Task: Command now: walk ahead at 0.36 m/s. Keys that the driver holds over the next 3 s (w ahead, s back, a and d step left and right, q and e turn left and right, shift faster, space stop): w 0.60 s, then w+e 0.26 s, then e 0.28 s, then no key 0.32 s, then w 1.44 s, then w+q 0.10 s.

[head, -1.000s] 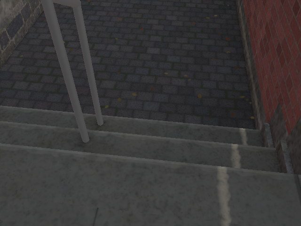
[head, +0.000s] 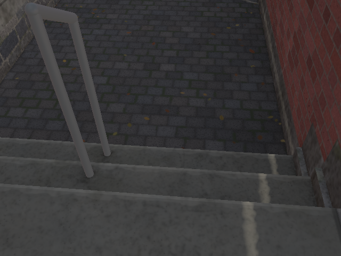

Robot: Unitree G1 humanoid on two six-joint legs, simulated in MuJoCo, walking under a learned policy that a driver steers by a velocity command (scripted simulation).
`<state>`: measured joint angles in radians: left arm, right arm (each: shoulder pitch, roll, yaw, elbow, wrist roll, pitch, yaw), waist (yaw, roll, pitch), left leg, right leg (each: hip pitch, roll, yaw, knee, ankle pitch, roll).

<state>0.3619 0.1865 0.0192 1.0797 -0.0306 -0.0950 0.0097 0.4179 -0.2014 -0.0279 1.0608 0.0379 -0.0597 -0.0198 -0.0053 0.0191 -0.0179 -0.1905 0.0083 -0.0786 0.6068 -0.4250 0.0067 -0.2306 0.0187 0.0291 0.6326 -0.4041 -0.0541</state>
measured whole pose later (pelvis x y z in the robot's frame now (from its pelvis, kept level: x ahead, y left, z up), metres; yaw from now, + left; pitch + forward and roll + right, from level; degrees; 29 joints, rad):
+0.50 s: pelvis +0.24 +0.05 +0.00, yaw +0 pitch +0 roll +0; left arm 0.39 0.23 0.02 1.00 -0.03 -0.09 0.01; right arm 0.13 -0.24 -0.04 0.88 0.01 -0.10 0.04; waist 0.02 -0.02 0.04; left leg -0.39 -0.04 0.06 0.55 -0.16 0.07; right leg -0.33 -0.02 0.06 1.24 -0.38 -0.05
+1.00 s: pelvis +0.50 +0.00 -0.01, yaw -10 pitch +2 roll +2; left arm 0.14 0.25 0.05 0.74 -0.01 -0.07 -0.05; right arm 0.30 -0.25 -0.03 0.96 -0.01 -0.06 -0.02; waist -0.03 -0.01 0.04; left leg -0.27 -0.02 0.02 1.14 -0.55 -0.01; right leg -0.51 0.05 -0.02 0.65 -0.19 -0.10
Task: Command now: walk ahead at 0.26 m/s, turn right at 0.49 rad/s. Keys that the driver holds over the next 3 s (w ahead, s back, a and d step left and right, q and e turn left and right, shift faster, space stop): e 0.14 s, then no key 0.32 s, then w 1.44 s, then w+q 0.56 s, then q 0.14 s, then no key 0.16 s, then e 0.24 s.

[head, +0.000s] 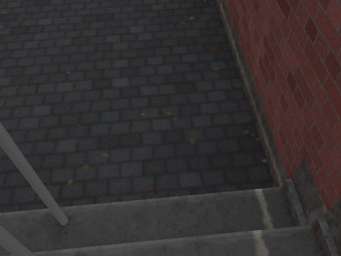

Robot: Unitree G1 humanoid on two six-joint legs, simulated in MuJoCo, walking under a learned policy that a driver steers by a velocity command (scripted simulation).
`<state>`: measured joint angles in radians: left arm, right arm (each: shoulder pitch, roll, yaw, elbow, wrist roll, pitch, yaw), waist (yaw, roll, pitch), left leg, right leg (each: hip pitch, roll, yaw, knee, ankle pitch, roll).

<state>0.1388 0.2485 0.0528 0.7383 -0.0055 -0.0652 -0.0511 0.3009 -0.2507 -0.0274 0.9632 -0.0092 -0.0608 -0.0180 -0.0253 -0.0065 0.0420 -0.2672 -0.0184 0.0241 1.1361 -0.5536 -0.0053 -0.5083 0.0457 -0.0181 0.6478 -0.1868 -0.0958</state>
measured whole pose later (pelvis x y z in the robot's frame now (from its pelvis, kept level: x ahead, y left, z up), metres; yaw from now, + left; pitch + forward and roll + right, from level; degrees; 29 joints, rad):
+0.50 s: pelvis +0.09 +0.02 +0.01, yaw -11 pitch +1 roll +0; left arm 0.17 0.21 0.01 0.69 0.00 0.05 0.04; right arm 0.21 -0.19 -0.01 0.74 -0.02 0.00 0.00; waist -0.01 -0.01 -0.02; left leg -0.29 0.00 -0.05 0.58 -0.32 -0.01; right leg -0.32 0.14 0.14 0.57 -0.26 -0.06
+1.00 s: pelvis +0.19 +0.01 +0.02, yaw -11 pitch +3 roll +0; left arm 0.47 0.26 0.03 0.80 0.00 -0.04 0.01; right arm 0.23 -0.29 -0.04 0.68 0.01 -0.06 0.02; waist 0.06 0.03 -0.04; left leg -0.62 0.03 -0.04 1.07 -0.21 0.02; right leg -0.19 0.04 0.05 0.52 -0.39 -0.05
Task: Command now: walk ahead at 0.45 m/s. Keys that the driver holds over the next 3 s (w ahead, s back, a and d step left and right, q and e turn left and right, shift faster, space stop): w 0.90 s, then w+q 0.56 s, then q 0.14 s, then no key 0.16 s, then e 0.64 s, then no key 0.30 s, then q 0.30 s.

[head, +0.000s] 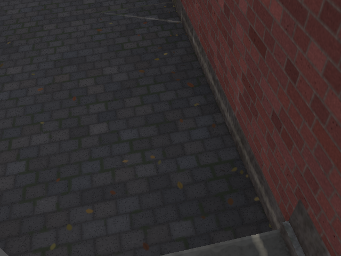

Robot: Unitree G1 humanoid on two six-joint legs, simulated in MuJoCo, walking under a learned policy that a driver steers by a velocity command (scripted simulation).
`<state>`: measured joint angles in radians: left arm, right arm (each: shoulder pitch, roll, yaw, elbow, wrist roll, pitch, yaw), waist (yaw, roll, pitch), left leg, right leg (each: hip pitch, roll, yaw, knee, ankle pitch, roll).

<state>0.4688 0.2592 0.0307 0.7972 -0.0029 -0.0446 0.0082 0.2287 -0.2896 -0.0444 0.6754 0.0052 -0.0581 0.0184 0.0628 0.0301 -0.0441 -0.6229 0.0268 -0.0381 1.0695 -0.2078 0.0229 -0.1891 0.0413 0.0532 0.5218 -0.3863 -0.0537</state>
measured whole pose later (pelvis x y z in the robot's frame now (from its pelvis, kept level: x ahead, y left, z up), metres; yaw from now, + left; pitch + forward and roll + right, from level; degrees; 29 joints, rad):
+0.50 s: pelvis +0.22 +0.11 -0.20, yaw +0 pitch +1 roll +1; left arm 0.26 0.21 0.02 0.79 -0.03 -0.03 0.05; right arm 0.55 -0.15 -0.01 1.00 -0.01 -0.05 0.02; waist 0.00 -0.05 -0.04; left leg -0.30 -0.06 0.04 0.72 -0.44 0.05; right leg -0.88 -0.07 0.08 1.54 -0.16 -0.02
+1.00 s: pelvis +0.51 +0.03 -0.37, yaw +2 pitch +2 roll +0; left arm 0.31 0.19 0.04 0.91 0.03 -0.05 -0.04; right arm 0.39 -0.22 -0.04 0.94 0.05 -0.04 -0.04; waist -0.04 0.03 -0.01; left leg -0.62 0.00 -0.14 1.72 -0.47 0.01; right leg -0.40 0.02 -0.05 0.67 -0.31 -0.06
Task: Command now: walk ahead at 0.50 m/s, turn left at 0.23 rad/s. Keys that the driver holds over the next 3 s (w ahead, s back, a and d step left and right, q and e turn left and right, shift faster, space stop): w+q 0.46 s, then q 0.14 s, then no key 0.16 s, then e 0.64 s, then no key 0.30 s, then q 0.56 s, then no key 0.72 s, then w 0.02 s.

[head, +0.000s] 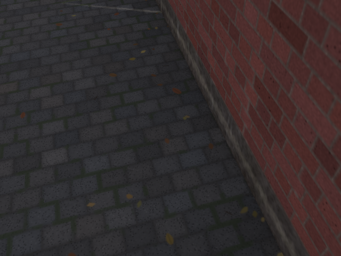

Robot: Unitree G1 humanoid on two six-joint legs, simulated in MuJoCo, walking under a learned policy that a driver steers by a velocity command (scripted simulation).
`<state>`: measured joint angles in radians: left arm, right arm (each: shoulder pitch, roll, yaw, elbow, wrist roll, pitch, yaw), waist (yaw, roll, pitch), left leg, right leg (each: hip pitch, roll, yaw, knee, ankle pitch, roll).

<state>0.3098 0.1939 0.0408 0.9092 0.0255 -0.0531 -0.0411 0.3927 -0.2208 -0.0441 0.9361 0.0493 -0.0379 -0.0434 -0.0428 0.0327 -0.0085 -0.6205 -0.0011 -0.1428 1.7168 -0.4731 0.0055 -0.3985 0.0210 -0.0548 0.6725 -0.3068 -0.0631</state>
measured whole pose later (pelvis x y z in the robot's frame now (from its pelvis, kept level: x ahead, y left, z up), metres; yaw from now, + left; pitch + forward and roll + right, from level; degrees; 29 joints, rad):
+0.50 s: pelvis +0.31 +0.10 -0.16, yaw +14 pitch +3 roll -3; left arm 0.47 0.20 0.04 0.98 -0.01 -0.08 0.02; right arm 0.02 -0.24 -0.05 0.77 0.01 -0.05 0.07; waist 0.11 0.03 0.04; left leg -0.44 0.00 -0.04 0.49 -0.02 0.09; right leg -0.25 -0.11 -0.09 1.69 -0.82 0.06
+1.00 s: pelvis +0.51 +0.13 -0.17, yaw +21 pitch +2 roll +1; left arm 0.13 0.20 0.04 0.76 0.00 -0.03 0.00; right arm 0.15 -0.24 -0.06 0.83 0.01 0.05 -0.05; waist 0.01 0.00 0.03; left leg -0.34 -0.05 -0.08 0.77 -0.50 -0.04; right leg -0.42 0.04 0.09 0.51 -0.13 -0.02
